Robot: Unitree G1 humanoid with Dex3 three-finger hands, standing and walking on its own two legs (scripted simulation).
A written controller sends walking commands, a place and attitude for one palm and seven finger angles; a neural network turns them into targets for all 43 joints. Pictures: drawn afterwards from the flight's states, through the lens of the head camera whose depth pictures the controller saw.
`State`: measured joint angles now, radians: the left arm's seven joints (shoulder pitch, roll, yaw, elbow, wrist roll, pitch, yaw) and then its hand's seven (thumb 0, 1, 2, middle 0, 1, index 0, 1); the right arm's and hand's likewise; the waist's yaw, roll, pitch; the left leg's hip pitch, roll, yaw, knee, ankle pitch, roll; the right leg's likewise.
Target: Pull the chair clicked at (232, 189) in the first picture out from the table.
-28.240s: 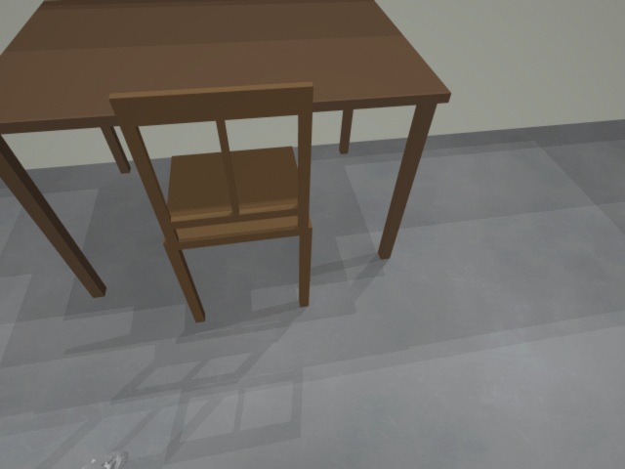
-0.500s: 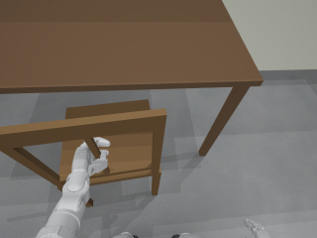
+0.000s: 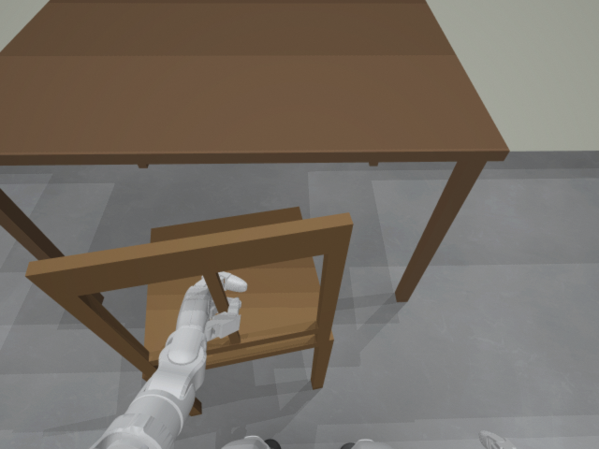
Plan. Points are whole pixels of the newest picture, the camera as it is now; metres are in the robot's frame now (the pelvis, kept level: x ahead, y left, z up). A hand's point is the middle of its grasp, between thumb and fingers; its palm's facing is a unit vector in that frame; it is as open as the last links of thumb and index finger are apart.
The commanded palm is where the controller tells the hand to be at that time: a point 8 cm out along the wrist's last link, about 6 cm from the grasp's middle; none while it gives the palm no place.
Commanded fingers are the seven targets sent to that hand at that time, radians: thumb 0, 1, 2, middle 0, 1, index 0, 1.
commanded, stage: step backward, pulling the chair out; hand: left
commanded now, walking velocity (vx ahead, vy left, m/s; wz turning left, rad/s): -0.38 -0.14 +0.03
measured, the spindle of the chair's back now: (224, 310) +0.34 +0.13 -0.10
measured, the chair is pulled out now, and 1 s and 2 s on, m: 0.16 0.28 0.51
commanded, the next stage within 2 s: stop walking, hand still on the chair in 1.98 s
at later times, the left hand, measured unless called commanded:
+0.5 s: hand (236, 342) +0.27 +0.10 -0.06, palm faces -0.02 -0.98 -0.17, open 5.0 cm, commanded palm +0.26 +0.16 -0.06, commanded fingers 0.00 0.90 0.90 -0.50 -1.45 -0.50 -1.45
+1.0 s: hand (239, 398) +0.20 +0.09 -0.06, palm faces +0.03 -0.98 -0.17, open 5.1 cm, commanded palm +0.18 +0.15 -0.06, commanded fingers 0.00 0.90 0.90 -0.50 -1.45 -0.50 -1.45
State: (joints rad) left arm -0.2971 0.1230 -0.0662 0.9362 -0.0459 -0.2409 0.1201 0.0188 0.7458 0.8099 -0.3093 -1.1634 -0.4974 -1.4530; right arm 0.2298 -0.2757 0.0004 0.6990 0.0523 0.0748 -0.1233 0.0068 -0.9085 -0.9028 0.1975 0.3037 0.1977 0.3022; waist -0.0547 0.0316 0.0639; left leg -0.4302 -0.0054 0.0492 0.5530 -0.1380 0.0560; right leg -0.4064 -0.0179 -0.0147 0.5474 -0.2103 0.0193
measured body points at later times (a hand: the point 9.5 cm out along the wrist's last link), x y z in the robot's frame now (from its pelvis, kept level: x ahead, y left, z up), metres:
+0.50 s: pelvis -0.03 -0.02 +0.00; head +0.02 -0.03 +0.45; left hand +0.27 +0.15 -0.05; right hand +0.06 -0.30 -0.12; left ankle -0.01 +0.10 -0.73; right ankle -0.03 -0.16 -0.73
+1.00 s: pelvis -0.11 -0.04 +0.01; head -0.03 -0.06 +0.45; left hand +0.19 +0.14 -0.05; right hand +0.00 -0.30 -0.13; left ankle -0.13 +0.10 -0.69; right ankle -0.09 -0.16 -0.73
